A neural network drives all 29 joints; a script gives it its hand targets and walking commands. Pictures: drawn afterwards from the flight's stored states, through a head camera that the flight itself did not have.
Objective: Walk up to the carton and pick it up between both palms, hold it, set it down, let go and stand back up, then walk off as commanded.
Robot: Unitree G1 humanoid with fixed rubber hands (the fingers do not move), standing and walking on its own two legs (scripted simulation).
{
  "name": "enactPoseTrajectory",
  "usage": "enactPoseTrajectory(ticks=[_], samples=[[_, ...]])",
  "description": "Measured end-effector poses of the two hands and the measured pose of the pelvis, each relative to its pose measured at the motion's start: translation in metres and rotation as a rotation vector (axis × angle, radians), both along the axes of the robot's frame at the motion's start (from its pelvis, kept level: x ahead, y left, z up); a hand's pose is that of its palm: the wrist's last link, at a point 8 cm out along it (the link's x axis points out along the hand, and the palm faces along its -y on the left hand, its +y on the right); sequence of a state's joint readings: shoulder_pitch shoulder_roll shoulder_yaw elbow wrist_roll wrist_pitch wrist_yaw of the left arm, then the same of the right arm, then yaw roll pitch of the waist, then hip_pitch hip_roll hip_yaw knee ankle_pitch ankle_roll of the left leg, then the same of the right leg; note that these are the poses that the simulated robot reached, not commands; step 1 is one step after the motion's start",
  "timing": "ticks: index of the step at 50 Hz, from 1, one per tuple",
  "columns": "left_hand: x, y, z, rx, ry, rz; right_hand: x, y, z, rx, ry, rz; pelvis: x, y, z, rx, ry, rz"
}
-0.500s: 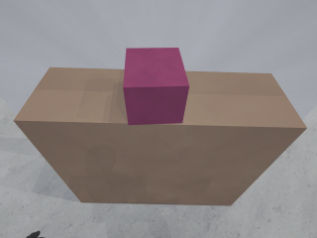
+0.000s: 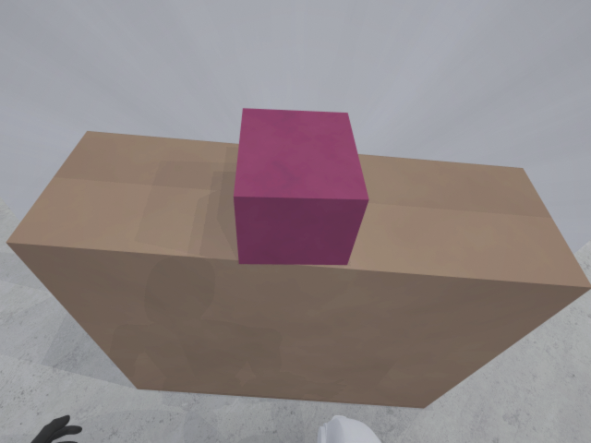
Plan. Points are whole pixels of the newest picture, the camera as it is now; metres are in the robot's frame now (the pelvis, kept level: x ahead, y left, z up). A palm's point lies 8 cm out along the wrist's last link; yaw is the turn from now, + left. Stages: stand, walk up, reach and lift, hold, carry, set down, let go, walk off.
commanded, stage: walk up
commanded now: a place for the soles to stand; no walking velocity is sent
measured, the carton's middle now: (294, 186) +0.47 +0.00 +0.08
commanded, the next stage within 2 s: none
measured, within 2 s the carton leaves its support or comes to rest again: neither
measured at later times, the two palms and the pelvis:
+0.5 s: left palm (83, 431) +0.16 +0.25 -0.03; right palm out of the picture +0.07 -0.38 -0.13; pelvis +0.05 -0.08 +0.01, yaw -1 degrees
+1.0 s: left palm (45, 442) +0.15 +0.32 -0.09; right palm out of the picture +0.09 -0.31 -0.09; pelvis +0.06 +0.00 +0.01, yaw +1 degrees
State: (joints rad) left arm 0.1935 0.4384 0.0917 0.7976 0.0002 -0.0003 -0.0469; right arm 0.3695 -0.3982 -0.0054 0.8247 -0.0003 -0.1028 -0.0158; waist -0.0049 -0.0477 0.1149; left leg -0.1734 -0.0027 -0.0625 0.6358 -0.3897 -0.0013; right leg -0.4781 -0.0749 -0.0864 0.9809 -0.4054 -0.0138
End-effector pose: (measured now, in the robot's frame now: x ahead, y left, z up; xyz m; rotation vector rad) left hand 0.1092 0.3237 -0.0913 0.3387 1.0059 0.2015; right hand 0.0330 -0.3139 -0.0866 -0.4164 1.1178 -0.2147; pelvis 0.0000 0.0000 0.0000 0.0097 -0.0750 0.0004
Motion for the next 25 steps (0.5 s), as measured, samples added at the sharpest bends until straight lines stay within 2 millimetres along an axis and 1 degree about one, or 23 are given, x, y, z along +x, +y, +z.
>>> enactPoseTrajectory(ticks=[3, 7, 9, 12, 15, 18, 21, 25], samples=[[0.013, -0.016, 0.001, 0.016, 0.006, -0.001, 0.013, -0.016, -0.009, 0.013, 0.005, -0.002, 0.013, -0.017, -0.004, 0.022, 0.009, 0.0], [0.025, -0.04, 0.002, 0.056, 0.02, 0.0, 0.03, -0.04, -0.033, 0.048, 0.027, -0.001, 0.027, -0.045, -0.014, 0.052, 0.021, 0.0], [0.024, -0.052, 0.008, 0.065, 0.035, 0.004, 0.038, -0.048, -0.037, 0.064, 0.034, -0.002, 0.032, -0.055, -0.011, 0.063, 0.02, 0.004], [0.025, -0.063, 0.025, 0.086, 0.044, 0.011, 0.045, -0.055, -0.037, 0.091, 0.045, -0.007, 0.04, -0.066, -0.001, 0.08, 0.024, 0.007], [0.03, -0.069, 0.041, 0.117, 0.044, 0.014, 0.048, -0.06, -0.037, 0.114, 0.061, -0.011, 0.044, -0.074, 0.007, 0.092, 0.028, 0.007], [0.034, -0.072, 0.052, 0.142, 0.04, 0.017, 0.047, -0.063, -0.04, 0.133, 0.082, -0.021, 0.048, -0.079, 0.011, 0.097, 0.025, 0.005], [0.039, -0.075, 0.058, 0.157, 0.027, 0.015, 0.045, -0.064, -0.044, 0.144, 0.101, -0.036, 0.051, -0.082, 0.012, 0.095, 0.021, 0.0], [0.046, -0.077, 0.06, 0.159, 0.012, 0.007, 0.04, -0.063, -0.047, 0.148, 0.124, -0.057, 0.053, -0.081, 0.012, 0.084, 0.029, -0.007]])
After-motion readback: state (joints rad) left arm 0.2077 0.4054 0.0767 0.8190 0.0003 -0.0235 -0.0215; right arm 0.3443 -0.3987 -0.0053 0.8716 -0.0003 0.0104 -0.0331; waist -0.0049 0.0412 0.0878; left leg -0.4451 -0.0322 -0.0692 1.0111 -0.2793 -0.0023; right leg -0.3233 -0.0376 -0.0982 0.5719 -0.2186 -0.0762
